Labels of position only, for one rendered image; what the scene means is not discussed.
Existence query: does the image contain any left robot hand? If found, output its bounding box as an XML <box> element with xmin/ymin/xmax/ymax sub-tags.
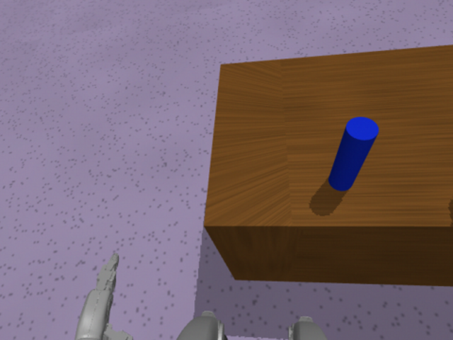
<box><xmin>75</xmin><ymin>253</ymin><xmax>133</xmax><ymax>340</ymax></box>

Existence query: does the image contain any can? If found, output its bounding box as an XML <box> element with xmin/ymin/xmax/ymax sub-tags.
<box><xmin>328</xmin><ymin>117</ymin><xmax>379</xmax><ymax>191</ymax></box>

